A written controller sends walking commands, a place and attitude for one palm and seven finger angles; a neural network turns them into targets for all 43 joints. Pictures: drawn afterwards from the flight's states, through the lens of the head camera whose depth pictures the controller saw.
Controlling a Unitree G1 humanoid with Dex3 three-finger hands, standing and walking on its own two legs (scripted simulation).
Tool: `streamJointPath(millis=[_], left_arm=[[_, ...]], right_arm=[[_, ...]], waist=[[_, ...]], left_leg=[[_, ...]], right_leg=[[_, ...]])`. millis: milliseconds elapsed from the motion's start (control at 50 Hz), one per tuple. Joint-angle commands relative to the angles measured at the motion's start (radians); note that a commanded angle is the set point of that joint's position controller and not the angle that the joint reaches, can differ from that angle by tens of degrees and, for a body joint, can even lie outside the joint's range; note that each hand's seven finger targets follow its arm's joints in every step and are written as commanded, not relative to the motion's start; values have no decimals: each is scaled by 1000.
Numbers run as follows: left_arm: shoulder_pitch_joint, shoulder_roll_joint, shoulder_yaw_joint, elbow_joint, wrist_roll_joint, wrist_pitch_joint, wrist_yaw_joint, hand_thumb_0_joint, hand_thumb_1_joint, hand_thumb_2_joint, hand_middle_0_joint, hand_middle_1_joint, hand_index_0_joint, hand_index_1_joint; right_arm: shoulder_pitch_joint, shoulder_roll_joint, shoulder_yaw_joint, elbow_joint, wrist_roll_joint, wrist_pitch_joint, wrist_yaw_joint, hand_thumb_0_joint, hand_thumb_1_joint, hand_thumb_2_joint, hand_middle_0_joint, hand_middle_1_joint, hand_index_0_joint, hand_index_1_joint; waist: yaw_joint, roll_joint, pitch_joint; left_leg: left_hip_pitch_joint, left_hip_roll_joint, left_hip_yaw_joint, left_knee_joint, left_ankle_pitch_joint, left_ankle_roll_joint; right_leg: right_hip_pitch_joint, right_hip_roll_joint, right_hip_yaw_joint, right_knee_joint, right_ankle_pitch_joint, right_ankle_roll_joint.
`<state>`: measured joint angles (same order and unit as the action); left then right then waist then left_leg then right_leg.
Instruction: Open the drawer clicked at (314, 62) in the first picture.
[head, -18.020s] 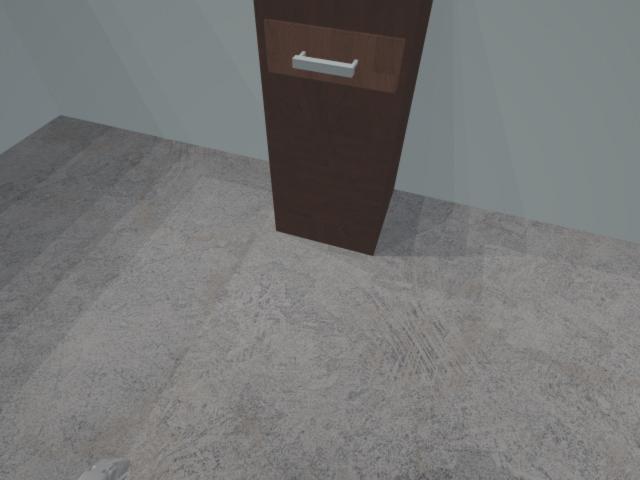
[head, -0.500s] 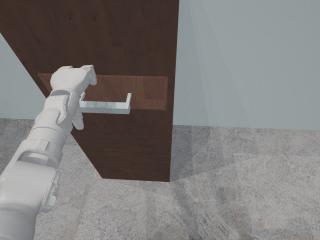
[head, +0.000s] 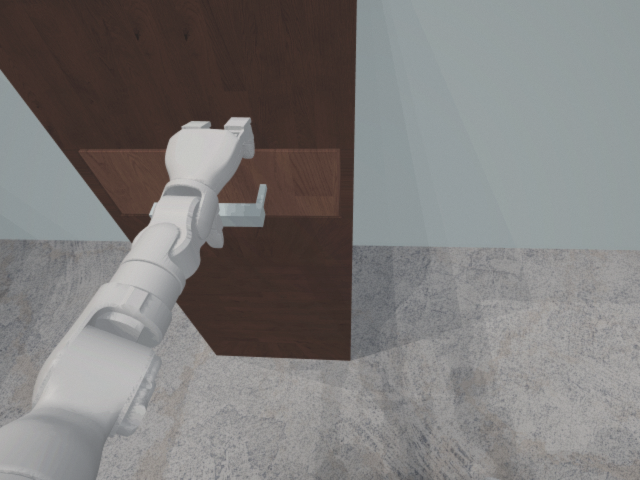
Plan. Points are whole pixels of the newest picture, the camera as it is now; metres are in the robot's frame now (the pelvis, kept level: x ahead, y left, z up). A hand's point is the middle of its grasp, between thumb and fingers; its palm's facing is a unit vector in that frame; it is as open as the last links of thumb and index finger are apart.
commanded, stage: lower the fingers behind the handle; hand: left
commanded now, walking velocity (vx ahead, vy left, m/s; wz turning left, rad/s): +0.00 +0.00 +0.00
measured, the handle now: (211, 202) +0.51 +0.16 +0.03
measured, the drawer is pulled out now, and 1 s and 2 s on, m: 0.00 0.00 0.00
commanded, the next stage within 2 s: lift the fingers back up to retry in 1.64 s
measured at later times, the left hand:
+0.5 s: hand (157, 227) +0.46 +0.23 +0.04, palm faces -0.15 -0.02 -0.99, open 13.9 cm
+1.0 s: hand (167, 219) +0.47 +0.22 +0.04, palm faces -0.05 -0.01 -1.00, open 13.7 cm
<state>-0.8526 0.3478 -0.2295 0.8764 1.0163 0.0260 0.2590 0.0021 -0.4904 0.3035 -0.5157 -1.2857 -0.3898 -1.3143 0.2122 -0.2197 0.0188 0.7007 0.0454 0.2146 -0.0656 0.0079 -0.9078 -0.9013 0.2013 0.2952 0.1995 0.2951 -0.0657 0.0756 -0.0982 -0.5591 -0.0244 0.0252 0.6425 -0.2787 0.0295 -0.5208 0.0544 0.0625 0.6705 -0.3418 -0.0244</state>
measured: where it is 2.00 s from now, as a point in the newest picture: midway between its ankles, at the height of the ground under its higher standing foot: outside the picture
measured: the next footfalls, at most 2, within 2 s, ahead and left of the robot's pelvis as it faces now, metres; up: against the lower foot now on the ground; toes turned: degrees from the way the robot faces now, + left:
none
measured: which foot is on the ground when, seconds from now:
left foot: down 0.00-1.00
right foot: down 0.00-1.00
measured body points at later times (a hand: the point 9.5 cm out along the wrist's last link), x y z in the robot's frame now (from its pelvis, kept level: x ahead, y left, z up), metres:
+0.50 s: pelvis +0.01 +0.00 -0.01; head +0.10 +0.01 +0.43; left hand +0.46 +0.23 +0.10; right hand +0.03 -0.31 -0.13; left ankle +0.02 +0.10 -0.72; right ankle -0.01 -0.10 -0.72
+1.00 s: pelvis +0.00 +0.02 -0.02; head +0.07 +0.03 +0.42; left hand +0.47 +0.22 +0.10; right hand +0.08 -0.22 -0.15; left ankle +0.02 +0.10 -0.72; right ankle -0.01 -0.10 -0.72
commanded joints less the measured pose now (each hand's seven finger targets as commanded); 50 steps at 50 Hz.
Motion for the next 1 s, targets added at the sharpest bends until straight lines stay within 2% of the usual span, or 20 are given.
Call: streamJointPath(millis=[0,120,160,220,260,340,360,420,480,520,560,580,620,680,740,760,820,860,880,980], left_arm=[[-464,541,244,8,-20,161,-50,0,-500,300,-300,-1200,-300,-1200],[-367,525,224,46,-25,41,-139,0,-500,300,-300,-1200,-300,-1200],[-367,525,230,42,-8,-3,-147,0,-500,300,-300,-1200,-300,-1200],[-386,494,214,39,11,-67,-157,0,-500,300,-300,-1200,-300,-1200],[-434,427,172,-25,1,-127,-176,0,-500,300,-300,-1200,-300,-1200],[-544,310,96,-283,-55,-270,-198,0,-500,300,-300,-1200,-300,-1200],[-569,262,65,-333,-79,-301,-203,0,-500,300,-300,-1200,-300,-1200],[-589,290,108,-419,-95,-349,-161,0,-500,300,-300,-1200,-300,-1200],[-551,325,171,-314,-71,-311,-79,0,-500,300,-300,-1200,-300,-1200],[-538,236,123,-293,-71,-277,-48,0,-500,300,-300,-1200,-300,-1200],[-536,222,122,-283,-57,-254,-24,0,-500,300,-300,-1200,-300,-1200],[-522,254,152,-271,-34,-232,-11,0,-500,300,-300,-1200,-300,-1200],[-467,161,94,-218,-17,-175,-6,0,-500,300,-300,-1200,-300,-1200],[-484,211,127,-165,7,-123,5,0,-500,300,-300,-1200,-300,-1200],[-503,125,56,-147,27,-78,2,0,-500,300,-300,-1200,-300,-1200],[-489,162,91,-117,33,-72,1,0,-500,300,-300,-1200,-300,-1200],[-485,137,62,-37,54,-43,-10,0,-500,300,-300,-1200,-300,-1200],[-507,103,36,-44,48,-51,-23,0,-500,300,-300,-1200,-300,-1200],[-487,131,58,-32,53,-55,-28,0,-500,300,-300,-1200,-300,-1200],[-479,135,61,-5,37,-90,-45,0,-500,300,-300,-1200,-300,-1200]], right_arm=[[-1,-168,-34,-124,17,-20,-66,0,-900,-900,200,300,200,300],[7,-168,-25,-171,25,-43,-95,0,-900,-900,200,300,200,300],[13,-168,-34,-182,24,-55,-92,0,-900,-900,200,300,200,300],[73,-184,-55,-178,10,-76,-78,0,-900,-900,200,300,200,300],[118,-186,-76,-178,4,-91,-64,0,-900,-900,200,300,200,300],[182,-185,-124,-145,-19,-113,-48,0,-900,-900,200,300,200,300],[200,-181,-128,-136,-23,-120,-44,0,-900,-900,200,300,200,300],[237,-194,-149,-88,-39,-127,-30,0,-900,-900,200,300,200,300],[257,-195,-147,-45,-43,-110,-4,0,-900,-900,200,300,200,300],[258,-190,-151,-43,-47,-104,13,0,-900,-900,200,300,200,300],[261,-191,-157,-37,-56,-96,33,0,-900,-900,200,300,200,300],[265,-192,-158,-34,-59,-84,42,0,-900,-900,200,300,200,300],[261,-179,-159,-43,-61,-65,65,0,-900,-900,200,300,200,300],[253,-189,-154,-42,-56,-35,72,0,-900,-900,200,300,200,300],[229,-178,-150,-61,-54,-21,75,0,-900,-900,200,300,200,300],[226,-180,-147,-65,-54,-16,71,0,-900,-900,200,300,200,300],[210,-175,-134,-81,-52,-6,63,0,-900,-900,200,300,200,300],[203,-172,-133,-91,-54,-8,60,0,-900,-900,200,300,200,300],[204,-173,-131,-98,-53,-7,56,0,-900,-900,200,300,200,300],[199,-171,-123,-119,-53,-14,42,0,-900,-900,200,300,200,300]], waist=[[33,-253,-288],[28,-216,-196],[21,-198,-198],[-19,-151,-187],[-53,-136,-247],[-85,13,-428],[-99,-4,-466],[-91,90,-541],[-87,54,-469],[-96,23,-443],[-84,66,-482],[-65,92,-519],[-65,73,-500],[-71,-9,-459],[-84,-22,-428],[-75,-32,-420],[-85,-51,-344],[-92,-34,-343],[-81,-31,-354],[-84,-36,-327]], left_leg=[[88,-10,38,-94,75,20],[54,-7,39,-98,-1,15],[43,-7,40,-78,-8,17],[30,-6,29,-46,-29,19],[68,-5,20,-14,7,29],[245,-9,-6,53,140,35],[278,-9,-17,71,184,39],[380,-6,-44,119,305,27],[308,3,-61,148,354,13],[297,5,-67,145,351,10],[341,8,-68,161,461,1],[368,16,-81,165,526,-11],[392,28,-88,169,600,-21],[332,26,-90,151,516,-13],[319,25,-87,131,421,-6],[312,26,-90,128,407,-7],[255,23,-91,107,280,-2],[259,23,-91,104,250,0],[261,24,-95,103,232,-1],[195,20,-88,107,135,5]], right_leg=[[246,-43,-17,-168,181,23],[200,-50,5,-193,79,20],[181,-51,14,-189,65,18],[104,-48,8,-172,41,17],[87,-44,6,-151,100,17],[5,-29,0,-99,216,3],[-6,-24,-8,-82,239,2],[-106,-6,-33,-34,279,-12],[-170,9,-64,3,284,-20],[-184,14,-79,3,272,-22],[-200,22,-89,21,313,-28],[-209,27,-97,39,318,-29],[-229,37,-113,37,307,-27],[-204,34,-112,28,294,-26],[-213,32,-116,13,234,-27],[-211,30,-117,15,217,-30],[-236,26,-118,9,147,-31],[-246,22,-115,9,125,-31],[-246,21,-113,15,113,-32],[-257,15,-103,25,70,-30]])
